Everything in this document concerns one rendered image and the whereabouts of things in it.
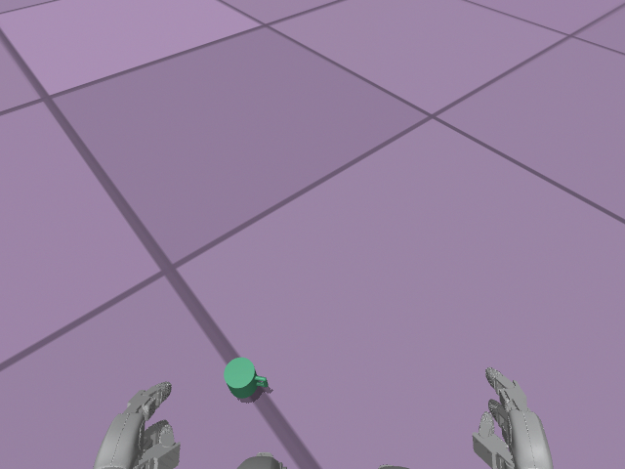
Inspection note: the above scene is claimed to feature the left robot hand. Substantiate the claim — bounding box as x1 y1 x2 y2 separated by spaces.
93 382 181 469

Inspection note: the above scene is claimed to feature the right robot hand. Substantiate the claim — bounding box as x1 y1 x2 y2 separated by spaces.
473 367 554 469

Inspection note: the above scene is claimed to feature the mug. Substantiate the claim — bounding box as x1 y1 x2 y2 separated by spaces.
224 358 269 399

